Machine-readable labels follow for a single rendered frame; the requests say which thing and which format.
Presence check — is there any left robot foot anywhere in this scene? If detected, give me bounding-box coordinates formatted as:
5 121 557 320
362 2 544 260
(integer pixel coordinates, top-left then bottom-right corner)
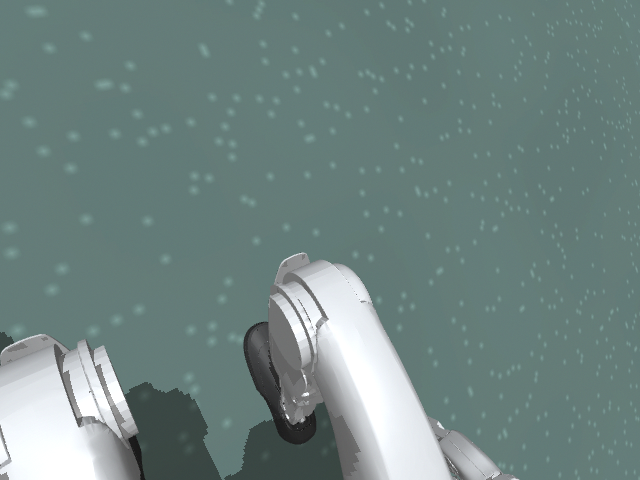
128 435 145 480

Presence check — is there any right robot hand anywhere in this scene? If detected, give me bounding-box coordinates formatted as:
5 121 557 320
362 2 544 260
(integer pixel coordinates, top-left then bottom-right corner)
427 416 503 480

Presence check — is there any right robot foot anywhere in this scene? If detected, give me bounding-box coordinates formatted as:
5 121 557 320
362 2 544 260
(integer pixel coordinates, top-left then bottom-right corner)
243 322 316 445

